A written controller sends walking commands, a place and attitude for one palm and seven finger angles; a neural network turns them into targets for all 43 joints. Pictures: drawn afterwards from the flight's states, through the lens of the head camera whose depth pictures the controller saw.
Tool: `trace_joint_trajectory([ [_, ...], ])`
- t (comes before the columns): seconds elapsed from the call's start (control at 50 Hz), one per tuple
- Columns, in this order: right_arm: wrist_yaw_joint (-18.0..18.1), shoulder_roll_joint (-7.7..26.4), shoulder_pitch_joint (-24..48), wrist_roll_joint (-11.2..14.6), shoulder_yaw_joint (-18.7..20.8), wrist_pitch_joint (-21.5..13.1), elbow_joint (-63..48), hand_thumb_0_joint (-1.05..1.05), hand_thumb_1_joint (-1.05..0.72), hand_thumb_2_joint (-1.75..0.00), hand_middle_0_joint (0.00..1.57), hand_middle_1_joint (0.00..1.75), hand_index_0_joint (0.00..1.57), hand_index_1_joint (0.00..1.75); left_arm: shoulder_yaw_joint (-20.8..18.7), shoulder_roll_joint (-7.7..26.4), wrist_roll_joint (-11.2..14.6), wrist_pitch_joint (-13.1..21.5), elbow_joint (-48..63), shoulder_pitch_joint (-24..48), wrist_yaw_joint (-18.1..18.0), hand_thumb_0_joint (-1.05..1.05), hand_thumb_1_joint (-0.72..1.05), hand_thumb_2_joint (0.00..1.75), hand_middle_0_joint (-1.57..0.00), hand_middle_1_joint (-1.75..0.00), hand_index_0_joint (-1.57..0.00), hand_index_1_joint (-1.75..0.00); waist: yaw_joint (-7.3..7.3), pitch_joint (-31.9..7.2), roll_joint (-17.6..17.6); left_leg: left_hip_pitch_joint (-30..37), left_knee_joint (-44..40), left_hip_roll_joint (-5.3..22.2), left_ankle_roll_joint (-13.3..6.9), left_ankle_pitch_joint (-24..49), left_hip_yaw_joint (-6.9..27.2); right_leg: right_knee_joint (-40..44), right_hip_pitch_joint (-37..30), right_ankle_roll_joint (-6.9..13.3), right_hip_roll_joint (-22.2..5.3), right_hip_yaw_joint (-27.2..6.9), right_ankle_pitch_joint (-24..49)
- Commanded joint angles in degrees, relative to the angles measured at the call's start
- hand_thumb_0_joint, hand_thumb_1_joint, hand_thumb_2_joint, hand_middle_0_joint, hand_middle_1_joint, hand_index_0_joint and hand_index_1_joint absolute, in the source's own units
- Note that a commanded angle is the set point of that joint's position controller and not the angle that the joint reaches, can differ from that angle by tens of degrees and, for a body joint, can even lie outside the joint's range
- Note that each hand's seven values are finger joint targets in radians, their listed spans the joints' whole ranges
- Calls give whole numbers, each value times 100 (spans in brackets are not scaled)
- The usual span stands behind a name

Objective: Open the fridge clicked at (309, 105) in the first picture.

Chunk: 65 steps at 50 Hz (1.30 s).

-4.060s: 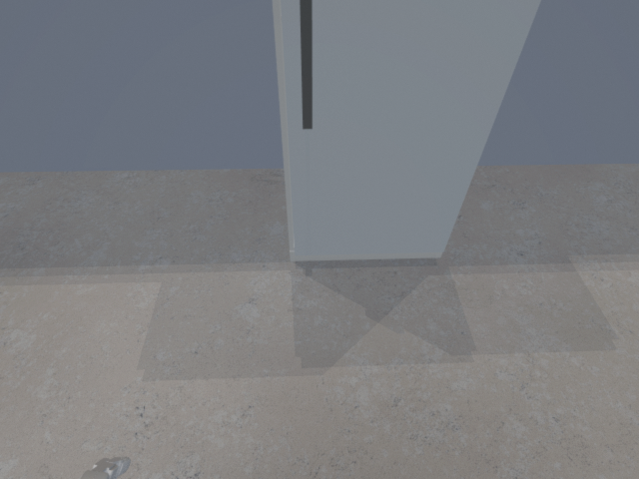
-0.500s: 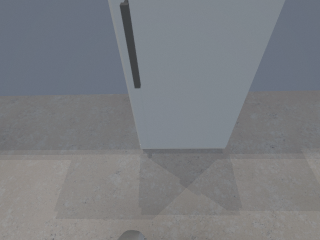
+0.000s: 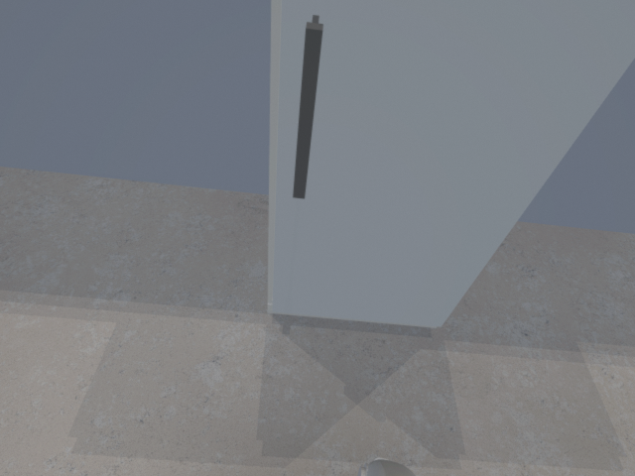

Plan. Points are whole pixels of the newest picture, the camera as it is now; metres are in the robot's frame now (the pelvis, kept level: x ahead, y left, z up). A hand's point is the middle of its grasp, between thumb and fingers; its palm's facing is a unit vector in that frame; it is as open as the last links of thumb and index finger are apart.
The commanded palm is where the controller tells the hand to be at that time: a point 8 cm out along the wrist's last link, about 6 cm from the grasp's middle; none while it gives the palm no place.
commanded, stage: take the last steps up to it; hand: left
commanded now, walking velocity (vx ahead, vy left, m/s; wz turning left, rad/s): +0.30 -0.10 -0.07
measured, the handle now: (306, 118) +0.69 +0.08 +0.08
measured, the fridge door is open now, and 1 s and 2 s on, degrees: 0 0 0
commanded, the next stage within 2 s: come to a stop and stand still in 0.38 s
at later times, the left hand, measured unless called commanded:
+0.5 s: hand (239, 425) +0.22 +0.12 -0.17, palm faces +0.02 -0.98 -0.21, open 7.2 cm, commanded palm none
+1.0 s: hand (232, 451) +0.19 +0.13 -0.18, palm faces +0.04 -0.96 -0.28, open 7.4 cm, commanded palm none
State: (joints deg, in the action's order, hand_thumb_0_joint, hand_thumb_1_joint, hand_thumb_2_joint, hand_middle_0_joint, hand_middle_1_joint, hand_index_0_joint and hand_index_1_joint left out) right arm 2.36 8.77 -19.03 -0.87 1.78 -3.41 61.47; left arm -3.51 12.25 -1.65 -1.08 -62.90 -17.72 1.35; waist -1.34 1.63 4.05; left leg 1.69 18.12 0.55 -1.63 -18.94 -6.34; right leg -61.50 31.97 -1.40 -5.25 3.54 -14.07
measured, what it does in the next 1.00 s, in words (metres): walks ahead: right foot, then left foot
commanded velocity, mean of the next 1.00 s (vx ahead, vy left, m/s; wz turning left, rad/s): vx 0.02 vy -0.04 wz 0.00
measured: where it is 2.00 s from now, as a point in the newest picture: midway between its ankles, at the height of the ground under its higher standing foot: outside the picture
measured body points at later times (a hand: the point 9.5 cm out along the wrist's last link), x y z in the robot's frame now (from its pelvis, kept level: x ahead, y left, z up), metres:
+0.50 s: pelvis +0.16 -0.06 -0.01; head +0.17 -0.06 +0.44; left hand +0.22 +0.17 -0.16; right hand +0.17 -0.28 -0.17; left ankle +0.20 +0.07 -0.69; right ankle +0.19 -0.13 -0.74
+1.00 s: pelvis +0.16 -0.08 -0.02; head +0.18 -0.09 +0.43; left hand +0.19 +0.18 -0.16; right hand +0.24 -0.31 -0.18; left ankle +0.25 +0.06 -0.74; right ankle +0.15 -0.20 -0.74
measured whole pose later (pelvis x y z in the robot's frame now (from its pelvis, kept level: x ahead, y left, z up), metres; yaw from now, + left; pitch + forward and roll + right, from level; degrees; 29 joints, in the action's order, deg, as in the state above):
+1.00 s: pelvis +0.16 -0.08 -0.02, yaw -3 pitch -2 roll +1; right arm 1.9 9.8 -6.5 -1.2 3.6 2.1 58.6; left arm -3.7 10.9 -1.1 -2.3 -58.3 -14.2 -1.6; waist -1.2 5.2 -1.4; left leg -20.8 31.0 5.5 1.0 -7.9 -7.1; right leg -38.9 15.8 -1.0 -3.1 2.4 -22.6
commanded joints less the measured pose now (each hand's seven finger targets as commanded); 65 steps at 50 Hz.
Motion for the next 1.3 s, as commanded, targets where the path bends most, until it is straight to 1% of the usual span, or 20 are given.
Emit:
trace_joint_trajectory([
  [0.0, 51, 653, -775, -44, 91, -99, 73, 0, -90, -90, 20, 30, 20, 30, 30, 1, 13, 118, 541, 637, 44, 0, 90, 90, -20, -30, -20, -30, 275, 783, -1277, 109, -485, 1457, -514, 3696, 624, 532, 966, 36, -60, 73, 319],
  [0.1, 52, 825, -970, -89, 126, -57, 260, 0, -90, -90, 20, 30, 20, 30, 68, 2, 67, 190, 719, 1186, 41, 0, 90, 90, -20, -30, -20, -30, 323, 727, -1291, 57, -71, 1527, -494, 4821, 414, 2171, -166, 318, 235, 403, 66],
  [0.16, 42, 990, -737, -33, 179, -32, 255, 0, -90, -90, 20, 30, 20, 30, -31, 223, 51, 279, 349, -55, -18, 0, 90, 90, -20, -30, -20, -30, -299, 15, -1122, -315, 1348, 1430, -311, 5526, 226, 2838, -2069, 526, 585, 561, 423],
  [0.18, 2, 931, -659, 14, 182, -38, 229, 0, -90, -90, 20, 30, 20, 30, -122, 504, 23, 352, 112, -817, -46, 0, 90, 90, -20, -30, -20, -30, -659, -359, -777, -1102, 2438, 1187, -132, 4547, 102, 3164, -3354, 634, 362, 264, 863],
  [0.2, -58, 543, -1051, 98, 126, -39, 196, 0, -90, -90, 20, 30, 20, 30, -256, 1072, -16, 431, -13, -1365, -128, 0, 90, 90, -20, -30, -20, -30, -750, -1153, 676, -2442, 4388, 413, 101, 1219, -166, 3468, -4699, 1222, -1234, -1713, 1379],
  [0.22, -30, 456, -1114, 135, 118, 7, 35, 0, -90, -90, 20, 30, 20, 30, -287, 1296, 115, 416, -4, -1408, -165, 0, 90, 90, -20, -30, -20, -30, -548, -1456, 932, -2945, 5940, 0, 83, -1504, 348, 4134, -4537, 1711, -2135, -3097, 1807],
  [0.28, -117, 350, -419, 35, 164, 114, -10, 0, -90, -90, 20, 30, 20, 30, -102, 688, 133, 368, 384, 70, -221, 0, 90, 90, -20, -30, -20, -30, -108, 77, -56, -3084, 5972, 692, -15, -453, 717, 4844, -2086, 1369, -1539, -1876, -254],
  [0.32, -139, 147, -677, -42, 149, 258, 92, 0, -90, -90, 20, 30, 20, 30, 9, 351, 96, 421, 482, 504, -269, 0, 90, 90, -20, -30, -20, -30, 253, 239, -374, -2602, 5413, 801, 75, -169, 643, 5062, -1202, 1172, -1228, -1081, -86],
  [0.36, -146, -3, -950, -55, 116, 367, 121, 0, -90, -90, 20, 30, 20, 30, 75, 241, 75, 434, 521, 634, -271, 0, 90, 90, -20, -30, -20, -30, 500, 304, -23, -2372, 4786, 777, 198, -39, 475, 5145, -726, 1041, -967, -484, 130],
  [0.46, -212, -45, -409, -48, 88, 349, -134, 0, -90, -90, 20, 30, 20, 30, 63, 255, 63, 436, 461, 336, -258, 0, 90, 90, -20, -30, -20, -30, 322, 241, 130, -2386, 3321, 709, 319, 225, 213, 5188, -1076, 1165, -813, -477, 58],
  [0.56, -104, -69, -168, 9, -64, 199, 42, 0, -90, -90, 20, 30, 20, 30, 133, 138, 105, 369, 225, 104, -320, 0, 90, 90, -20, -30, -20, -30, 221, -189, -160, -1348, 957, 475, 405, 1235, 272, 4027, -1965, 853, -548, -219, 2363],
  [0.62, -7, 522, -19, 43, 15, 134, 4, 0, -90, -90, 20, 30, 20, 30, 180, -56, 150, 238, 186, -319, -377, 0, 90, 90, -20, -30, -20, -30, 38, -361, -1035, -710, 734, 1394, -59, 4585, 852, 3632, -1905, 227, -97, -76, 1266],
  [0.72, 126, 821, 257, 23, 156, 291, -91, 0, -90, -90, 20, 30, 20, 30, 67, 148, 107, 14, 276, -257, -359, 0, 90, 90, -20, -30, -20, -30, 112, -90, -1720, -667, 268, 1949, -784, 5711, 1325, 2062, -1382, 97, 191, -66, -1210],
  [0.82, 139, 1058, 667, -50, 344, 408, -399, 0, -90, -90, 20, 30, 20, 30, -55, 8, 50, -127, 468, -192, -343, 0, 90, 90, -20, -30, -20, -30, 144, -575, -963, -543, 464, 2132, -1090, 4908, 1238, 576, -781, 59, 299, -399, -1720],
  [0.92, 8, 1069, 1071, -68, 404, 446, -565, 0, -90, -90, 20, 30, 20, 30, -31, -129, 41, -101, 548, -459, -302, 0, 90, 90, -20, -30, -20, -30, 31, -735, -1279, -1452, 354, 1762, -709, 2266, 973, 2003, -1760, 47, 247, -92, -1058],
  [0.96, -76, 834, 1113, -12, 369, 493, -574, 0, -90, -90, 20, 30, 20, 30, -36, -12, 8, -15, 360, -907, -310, 0, 90, 90, -20, -30, -20, -30, -161, -694, -706, -2292, 726, 1108, -227, 108, 633, 3581, -2709, 12, 215, -24, -84],
  [1.0, -188, 250, 1194, 30, 219, 597, -753, 0, -90, -90, 20, 30, 20, 30, -21, 681, -48, 70, 559, -340, -331, 0, 90, 90, -20, -30, -20, -30, -78, 210, 1407, -2858, 2138, 208, 334, -1017, 269, 5492, -1363, 626, -1420, -2311, -2553],
  [1.04, -251, 463, 1368, -25, 254, 627, -741, 0, -90, -90, 20, 30, 20, 30, -60, 791, -36, 114, 778, 186, -357, 0, 90, 90, -20, -30, -20, -30, -50, 674, 976, -2656, 2801, 364, 253, -633, 637, 5812, -464, 779, -1463, -2460, -3027],
  [1.12, -307, 518, 532, -46, 257, 570, -288, 0, -90, -90, 20, 30, 20, 30, -29, 625, 26, 204, 687, 230, -330, 0, 90, 90, -20, -30, -20, -30, 134, 580, 240, -2705, 3317, 226, 298, 156, 510, 5349, -1220, 609, -1075, -1531, -1526],
  [1.28, -272, 519, 623, -66, 209, 504, -493, 0, -90, -90, 20, 30, 20, 30, -116, 588, -9, 234, 424, -622, -393, 0, 90, 90, -20, -30, -20, -30, -305, 130, 322, -3144, 2939, 311, 433, -256, 530, 5033, -2706, 974, -1459, -1659, -594],
])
